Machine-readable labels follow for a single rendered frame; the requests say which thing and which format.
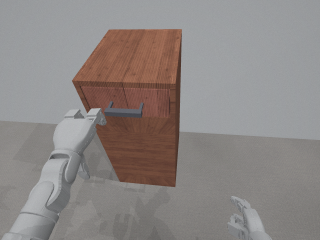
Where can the robot left forearm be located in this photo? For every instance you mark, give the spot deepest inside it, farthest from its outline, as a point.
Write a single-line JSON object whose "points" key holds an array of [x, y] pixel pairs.
{"points": [[47, 199]]}

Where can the handle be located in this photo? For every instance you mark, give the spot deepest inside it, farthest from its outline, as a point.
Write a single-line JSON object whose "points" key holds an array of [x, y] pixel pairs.
{"points": [[123, 112]]}

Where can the drawer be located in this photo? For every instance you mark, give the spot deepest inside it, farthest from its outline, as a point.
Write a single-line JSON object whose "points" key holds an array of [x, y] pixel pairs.
{"points": [[156, 102]]}

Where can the cabinet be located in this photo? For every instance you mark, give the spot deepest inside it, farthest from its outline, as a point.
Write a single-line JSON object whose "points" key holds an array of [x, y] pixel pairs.
{"points": [[141, 150]]}

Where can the left robot hand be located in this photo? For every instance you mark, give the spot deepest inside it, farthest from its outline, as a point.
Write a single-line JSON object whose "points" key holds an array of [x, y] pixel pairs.
{"points": [[75, 133]]}

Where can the right robot hand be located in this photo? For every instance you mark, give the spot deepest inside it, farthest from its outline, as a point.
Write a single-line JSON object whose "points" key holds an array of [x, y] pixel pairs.
{"points": [[240, 227]]}

